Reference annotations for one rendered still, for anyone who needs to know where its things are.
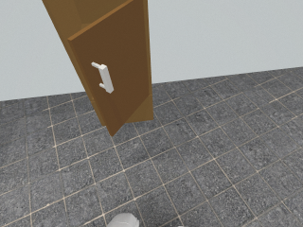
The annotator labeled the cupboard door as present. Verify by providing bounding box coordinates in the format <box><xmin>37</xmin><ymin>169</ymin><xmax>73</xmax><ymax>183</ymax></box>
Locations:
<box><xmin>67</xmin><ymin>0</ymin><xmax>150</xmax><ymax>137</ymax></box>

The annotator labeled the left robot thigh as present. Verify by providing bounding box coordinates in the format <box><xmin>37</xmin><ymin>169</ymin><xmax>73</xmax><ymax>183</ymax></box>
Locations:
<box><xmin>107</xmin><ymin>213</ymin><xmax>139</xmax><ymax>227</ymax></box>

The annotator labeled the handle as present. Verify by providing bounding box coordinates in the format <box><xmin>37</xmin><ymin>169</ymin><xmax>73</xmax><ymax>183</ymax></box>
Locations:
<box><xmin>91</xmin><ymin>62</ymin><xmax>114</xmax><ymax>94</ymax></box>

